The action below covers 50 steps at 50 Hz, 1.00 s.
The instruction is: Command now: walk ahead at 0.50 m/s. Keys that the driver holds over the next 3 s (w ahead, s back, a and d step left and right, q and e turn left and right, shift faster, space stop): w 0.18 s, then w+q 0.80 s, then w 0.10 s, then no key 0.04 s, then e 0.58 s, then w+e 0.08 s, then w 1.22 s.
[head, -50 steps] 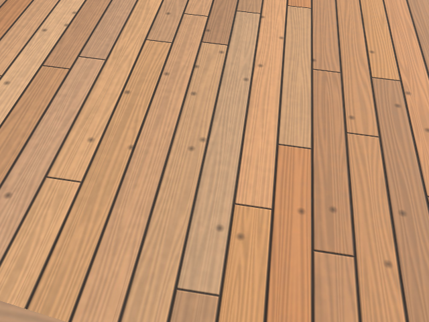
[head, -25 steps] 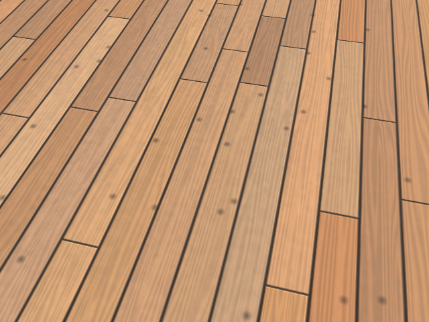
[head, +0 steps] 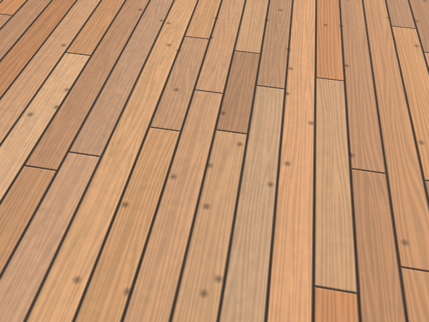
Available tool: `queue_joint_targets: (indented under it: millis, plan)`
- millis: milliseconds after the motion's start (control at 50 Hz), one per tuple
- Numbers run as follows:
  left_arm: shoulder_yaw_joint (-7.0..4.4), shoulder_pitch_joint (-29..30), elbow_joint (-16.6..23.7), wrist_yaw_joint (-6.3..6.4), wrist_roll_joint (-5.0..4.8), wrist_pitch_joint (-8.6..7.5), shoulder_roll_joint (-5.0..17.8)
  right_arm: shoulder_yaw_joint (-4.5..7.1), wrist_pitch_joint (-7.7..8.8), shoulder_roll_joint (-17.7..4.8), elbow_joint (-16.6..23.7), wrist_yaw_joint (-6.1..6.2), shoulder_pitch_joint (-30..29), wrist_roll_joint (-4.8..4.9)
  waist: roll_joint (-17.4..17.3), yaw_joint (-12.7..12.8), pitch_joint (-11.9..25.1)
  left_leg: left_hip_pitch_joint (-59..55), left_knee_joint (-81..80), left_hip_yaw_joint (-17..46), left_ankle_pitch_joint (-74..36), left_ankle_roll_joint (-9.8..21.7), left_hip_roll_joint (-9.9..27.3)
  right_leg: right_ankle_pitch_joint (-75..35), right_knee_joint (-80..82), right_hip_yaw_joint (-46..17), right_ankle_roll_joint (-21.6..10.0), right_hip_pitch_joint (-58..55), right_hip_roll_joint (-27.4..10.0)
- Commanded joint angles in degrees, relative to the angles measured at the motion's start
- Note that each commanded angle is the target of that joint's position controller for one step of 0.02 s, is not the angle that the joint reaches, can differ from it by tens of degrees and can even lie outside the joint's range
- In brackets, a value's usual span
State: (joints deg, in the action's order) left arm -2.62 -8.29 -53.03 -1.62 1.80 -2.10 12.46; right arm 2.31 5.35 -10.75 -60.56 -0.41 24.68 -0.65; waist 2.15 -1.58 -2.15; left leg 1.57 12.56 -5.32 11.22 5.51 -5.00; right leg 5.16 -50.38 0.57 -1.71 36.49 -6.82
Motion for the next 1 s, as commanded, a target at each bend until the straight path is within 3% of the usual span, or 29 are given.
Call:
queue_joint_targets:
  millis: [20,80,140,180,200,220,240,260,280,300,320,340,380,460,560,640,700,740,760,780,800,820,840,860,900,940,1000]
  plan:
    - [0.37,5.7,4.3,-0.18,-0.44,-0.46,1.1,0.81,0.88,-6.7,2.1,0.26,2.1,0.04,-5.8,-0.2,-3.5,2.9,-6.0,7.5,-20.3,5.4,14.2,-5.3,8.4,3.2,0.5,-0.7,1.6]
    - [0.50,10.0,6.0,-0.02,-0.52,-0.69,1.6,0.79,0.68,-7.0,1.0,0.68,5.1,-0.31,-6.2,-1.6,-3.9,-2.9,-4.6,7.4,-23.2,5.7,15.8,-5.1,13.7,4.0,-0.6,-0.4,2.9]
    - [0.15,10.9,7.1,0.12,-0.47,-1.28,2.7,1.03,0.33,-7.8,0.4,1.30,5.2,-0.82,-6.4,-0.8,-4.1,-8.1,-1.1,7.5,-30.1,5.4,18.1,-0.1,17.3,3.9,-2.7,-1.6,4.0]
    - [-0.55,4.9,5.5,0.64,-0.42,-1.89,3.7,1.31,0.17,-8.7,0.5,1.57,3.2,-0.99,-6.9,2.3,-1.1,-8.6,6.6,6.1,-44.0,4.1,17.9,4.4,19.9,5.0,-4.7,-10.8,7.0]
    - [-1.23,-3.0,2.9,1.09,-0.17,-2.43,4.6,1.28,-0.10,-8.7,0.6,1.46,2.6,-0.76,-5.7,5.7,2.8,-6.6,15.9,5.3,-47.0,3.2,16.3,3.1,23.5,5.6,-5.9,-20.7,8.8]
    - [-2.31,-13.2,0.0,1.73,0.87,-3.15,7.3,0.89,-0.11,-7.8,1.4,1.25,2.0,-0.27,-3.6,9.5,8.9,2.4,28.6,4.3,-36.9,2.2,13.8,2.3,24.4,0.9,-7.8,-35.9,4.3]
    - [-4.01,-20.7,-0.5,2.22,2.50,-3.38,14.1,-0.46,-0.12,-2.2,3.6,0.56,6.9,2.18,7.7,8.9,18.6,22.4,50.7,0.5,-7.9,-0.6,6.2,8.5,26.5,-23.4,-13.8,-55.5,-14.1]
    - [-4.11,-18.5,-0.2,1.63,0.73,-2.36,13.4,0.70,-0.41,-5.5,2.7,0.84,7.5,1.60,7.3,8.0,20.8,30.4,61.1,5.8,18.6,-0.2,1.5,10.9,34.1,-38.0,-16.1,-54.5,-19.2]
    - [-3.24,-11.8,0.7,1.46,-0.37,-2.07,10.2,1.53,-0.84,-7.4,3.7,0.93,2.3,0.63,1.9,5.4,10.9,33.5,62.7,8.7,13.6,0.4,5.7,15.2,35.4,-29.0,-13.8,-45.5,-16.4]
    - [-2.15,-7.0,1.5,1.26,-0.56,-2.43,6.2,1.32,-0.69,-6.3,4.5,0.57,-0.9,0.39,-0.1,4.1,4.5,32.9,59.7,8.7,8.9,0.4,8.0,13.7,38.4,-21.6,-11.8,-36.8,-14.0]
    - [-1.55,-5.3,1.4,1.29,-0.47,-2.88,4.1,1.36,-1.08,-5.0,4.4,0.36,-1.8,0.14,0.1,2.6,1.2,30.9,56.7,8.4,6.4,0.4,9.5,10.5,40.5,-15.7,-9.2,-31.4,-11.4]
    - [-1.10,-5.2,0.6,1.61,-0.73,-3.28,2.7,1.44,-1.91,-4.4,4.3,0.01,-1.2,-0.80,1.4,1.1,-0.4,28.7,54.7,8.4,5.1,-0.1,10.5,7.1,41.6,-10.8,-7.3,-27.6,-9.1]
    - [-0.98,-7.5,-0.4,1.94,-0.84,-4.30,2.5,1.51,-3.31,-3.0,4.4,-0.73,-0.7,-1.20,1.6,0.1,-0.3,27.5,54.3,7.7,3.2,-0.7,10.5,0.8,42.4,-5.7,-6.5,-26.2,-7.9]
    - [-1.33,-11.4,-1.5,2.25,-0.96,-5.15,4.1,1.68,-4.48,-2.8,7.4,-1.48,-7.9,-1.00,1.3,0.2,-1.8,35.5,50.7,6.3,-4.2,-1.7,11.5,-7.3,43.2,1.9,-5.6,-29.0,-6.8]
    - [-0.93,-14.8,-2.5,2.76,-0.93,-5.02,4.0,0.82,-4.16,-1.9,11.5,-2.31,-18.3,-0.82,1.3,2.0,-3.8,36.2,35.0,2.0,-12.1,-2.2,10.1,-16.2,42.3,8.9,-4.4,-32.1,-5.3]
    - [-1.13,-18.8,-4.0,3.57,-0.77,-4.30,5.4,0.32,-4.03,-2.1,14.5,-2.64,-24.3,-1.18,1.4,3.7,-4.4,34.9,26.3,-2.3,-10.1,-0.2,8.3,-25.0,39.8,11.9,-4.4,-39.5,-7.6]
    - [-1.58,-18.1,-4.0,4.20,-0.48,-3.40,7.3,0.98,-4.15,-3.6,14.5,-2.42,-21.7,-1.36,3.4,1.4,-1.7,28.8,24.3,-4.9,-2.4,3.2,4.2,-46.3,31.2,14.5,-4.0,-43.9,-8.7]
    - [-2.17,-16.7,-3.3,4.24,-0.23,-2.40,9.1,2.06,-4.03,-5.5,12.6,-1.98,-14.1,-1.44,4.4,-2.0,2.9,20.5,22.6,-5.5,3.4,6.0,0.6,-53.4,17.8,15.0,-4.6,-44.3,-9.2]
    - [-2.36,-16.0,-2.7,3.86,-0.40,-1.93,9.6,3.00,-3.55,-7.1,10.6,-1.60,-7.5,-1.74,3.0,-5.0,6.5,11.3,18.0,-4.3,2.7,7.7,-0.8,-47.3,6.4,15.4,-4.0,-40.5,-8.8]
    - [-2.20,-14.7,-1.0,3.43,-0.77,-1.93,9.0,4.70,-3.25,-11.7,9.0,-0.86,-0.2,-2.54,-2.2,-8.7,11.0,-1.6,13.4,6.8,6.3,10.8,6.4,-29.4,-10.9,15.7,-2.2,-28.8,-6.8]
    - [-1.44,-15.1,3.8,2.15,-1.57,-2.54,3.3,6.23,-3.89,-17.7,10.6,-0.52,-3.2,-1.65,-17.5,-3.8,14.5,-18.8,7.9,40.1,4.1,20.3,23.3,24.3,-34.0,12.0,1.8,-1.0,7.6]
    - [-1.89,-8.1,5.9,1.73,-1.03,-3.43,7.4,6.05,-4.68,-17.6,10.9,-0.31,-1.7,-0.55,-6.0,-5.9,14.3,-17.5,3.1,44.3,1.8,21.1,24.4,22.2,-36.5,-0.8,1.2,6.3,7.0]
    - [-1.46,-5.4,7.1,1.46,-1.60,-4.24,6.3,5.33,-4.66,-15.2,10.6,0.25,-4.8,-0.27,-3.5,-4.0,7.4,-11.7,2.3,36.6,-0.5,18.9,23.8,17.0,-32.9,-2.5,0.7,8.6,3.5]
    - [-1.45,-6.8,6.3,1.61,-1.71,-4.63,6.4,4.50,-4.30,-11.8,10.5,0.34,-7.2,-0.04,0.7,-1.0,2.4,-3.4,1.1,31.2,-7.2,15.9,21.4,14.0,-26.2,-2.2,0.7,5.2,1.4]
    - [-1.40,-8.6,5.9,1.69,0.38,-2.68,5.7,3.47,-3.08,-9.3,11.1,0.81,-10.5,0.39,0.7,2.7,1.2,4.4,0.4,23.2,-16.1,12.8,15.7,13.1,-19.3,-2.5,2.1,-1.9,-0.2]
    - [-1.32,-8.8,6.5,1.22,1.15,-0.72,5.1,3.33,-1.81,-10.0,11.0,0.63,-9.2,0.85,-0.7,3.6,1.8,6.7,0.1,20.4,-21.4,12.4,13.4,12.8,-15.4,-1.7,3.5,-3.7,-0.1]
    - [-1.07,-3.2,9.0,0.78,0.94,0.27,4.8,3.68,-1.34,-11.9,10.6,0.36,-5.6,0.72,-2.8,2.2,0.6,7.0,-1.2,18.8,-22.3,10.8,11.6,6.8,-8.2,-0.1,4.9,-0.4,-0.1]
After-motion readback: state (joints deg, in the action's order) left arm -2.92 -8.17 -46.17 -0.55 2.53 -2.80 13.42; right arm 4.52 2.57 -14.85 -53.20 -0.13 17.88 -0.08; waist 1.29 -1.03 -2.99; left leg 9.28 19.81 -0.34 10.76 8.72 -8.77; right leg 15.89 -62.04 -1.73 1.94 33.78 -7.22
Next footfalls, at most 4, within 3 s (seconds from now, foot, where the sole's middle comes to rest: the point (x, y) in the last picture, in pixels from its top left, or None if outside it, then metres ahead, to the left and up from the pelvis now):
0.22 right None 0.30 -0.12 -0.78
0.78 left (189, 306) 0.54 0.08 -0.78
1.28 right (191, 215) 0.88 0.07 -0.78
1.82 left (146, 244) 0.76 0.23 -0.78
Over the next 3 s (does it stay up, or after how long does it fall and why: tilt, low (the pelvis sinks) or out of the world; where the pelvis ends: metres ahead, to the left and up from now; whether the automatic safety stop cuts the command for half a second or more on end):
stays up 1.26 0.16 0.00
